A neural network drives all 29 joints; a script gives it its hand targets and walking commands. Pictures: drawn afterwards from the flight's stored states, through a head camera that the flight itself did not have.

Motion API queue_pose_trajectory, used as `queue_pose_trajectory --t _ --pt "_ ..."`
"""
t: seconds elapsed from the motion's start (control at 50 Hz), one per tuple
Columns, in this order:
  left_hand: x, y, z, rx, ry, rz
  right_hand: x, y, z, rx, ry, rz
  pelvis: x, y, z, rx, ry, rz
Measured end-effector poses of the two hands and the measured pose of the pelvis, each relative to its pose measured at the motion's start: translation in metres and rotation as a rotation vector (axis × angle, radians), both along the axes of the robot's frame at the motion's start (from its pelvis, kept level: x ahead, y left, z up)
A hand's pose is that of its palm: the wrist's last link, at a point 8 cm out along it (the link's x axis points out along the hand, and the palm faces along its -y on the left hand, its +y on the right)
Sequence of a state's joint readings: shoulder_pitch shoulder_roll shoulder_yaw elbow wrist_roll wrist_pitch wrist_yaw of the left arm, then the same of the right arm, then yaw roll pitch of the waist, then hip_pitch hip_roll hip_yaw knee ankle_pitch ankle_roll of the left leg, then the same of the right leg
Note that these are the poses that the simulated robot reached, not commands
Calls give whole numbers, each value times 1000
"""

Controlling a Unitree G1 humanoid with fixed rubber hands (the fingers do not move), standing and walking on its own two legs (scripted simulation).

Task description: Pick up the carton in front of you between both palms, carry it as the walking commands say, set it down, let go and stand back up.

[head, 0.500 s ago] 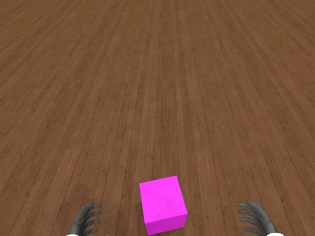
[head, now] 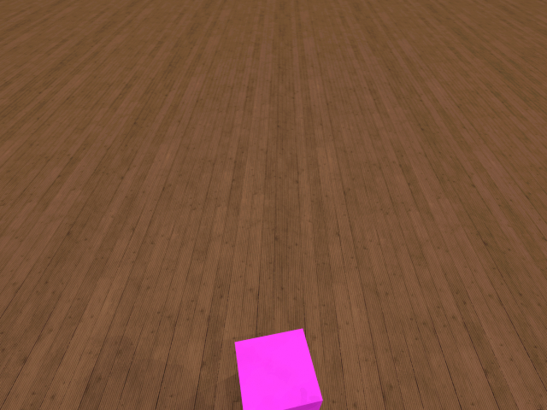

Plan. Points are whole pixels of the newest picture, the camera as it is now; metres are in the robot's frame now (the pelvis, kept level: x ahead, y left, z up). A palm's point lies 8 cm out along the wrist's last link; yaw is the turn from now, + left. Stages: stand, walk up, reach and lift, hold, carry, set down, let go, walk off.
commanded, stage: stand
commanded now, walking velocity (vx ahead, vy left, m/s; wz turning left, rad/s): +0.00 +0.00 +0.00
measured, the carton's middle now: (275, 384) +0.38 +0.01 -0.64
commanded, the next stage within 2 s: none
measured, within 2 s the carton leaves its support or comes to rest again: neither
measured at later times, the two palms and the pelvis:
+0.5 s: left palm out of the picture +0.03 +0.27 -0.13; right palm out of the picture +0.04 -0.24 -0.11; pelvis +0.01 +0.02 +0.00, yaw +0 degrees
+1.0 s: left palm out of the picture -0.05 +0.25 -0.14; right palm out of the picture -0.05 -0.21 -0.13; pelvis -0.02 +0.02 +0.01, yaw +0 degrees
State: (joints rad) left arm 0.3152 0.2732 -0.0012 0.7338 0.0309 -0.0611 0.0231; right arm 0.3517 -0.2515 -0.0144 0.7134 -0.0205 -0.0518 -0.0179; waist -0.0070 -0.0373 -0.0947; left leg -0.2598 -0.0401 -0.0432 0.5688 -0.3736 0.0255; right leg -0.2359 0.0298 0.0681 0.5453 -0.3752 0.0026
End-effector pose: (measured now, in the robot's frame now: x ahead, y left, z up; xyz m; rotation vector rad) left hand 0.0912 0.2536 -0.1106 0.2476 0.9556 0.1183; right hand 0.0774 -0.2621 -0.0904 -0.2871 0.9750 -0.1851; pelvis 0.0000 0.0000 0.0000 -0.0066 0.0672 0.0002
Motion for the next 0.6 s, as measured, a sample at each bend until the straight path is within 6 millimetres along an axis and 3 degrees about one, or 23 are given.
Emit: queue_pose_trajectory --t 0.14,0.28,0.6 --pt "-2 8 -7 7 51 21 3 12 -10 17 34 -12 10 7 -3 0 1 -2" --pt "-19 15 -15 15 131 43 -5 19 -17 23 86 -26 13 12 -4 0 -8 -2" --pt "-80 17 -27 3 322 74 -58 30 -28 34 248 -55 2 19 1 -4 -48 1"
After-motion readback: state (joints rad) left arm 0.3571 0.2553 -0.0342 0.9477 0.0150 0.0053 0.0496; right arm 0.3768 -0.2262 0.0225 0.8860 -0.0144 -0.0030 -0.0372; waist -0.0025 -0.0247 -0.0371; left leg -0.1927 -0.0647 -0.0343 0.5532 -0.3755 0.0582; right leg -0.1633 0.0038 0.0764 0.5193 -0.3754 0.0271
